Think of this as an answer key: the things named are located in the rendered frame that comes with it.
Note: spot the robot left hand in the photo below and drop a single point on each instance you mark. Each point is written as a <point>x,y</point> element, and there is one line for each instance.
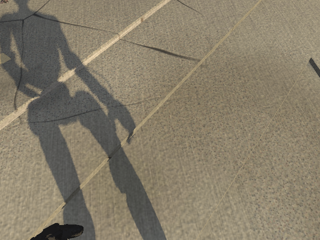
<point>60,232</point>

